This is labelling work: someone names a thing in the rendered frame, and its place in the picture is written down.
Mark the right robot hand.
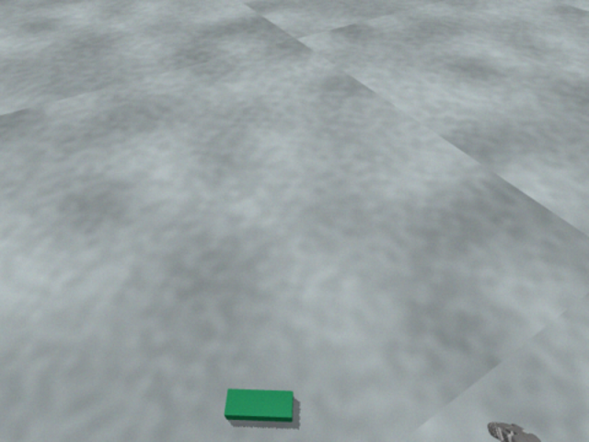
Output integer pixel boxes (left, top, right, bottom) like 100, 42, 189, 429
488, 422, 541, 442

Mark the carton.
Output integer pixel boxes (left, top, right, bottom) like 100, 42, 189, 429
224, 389, 294, 422

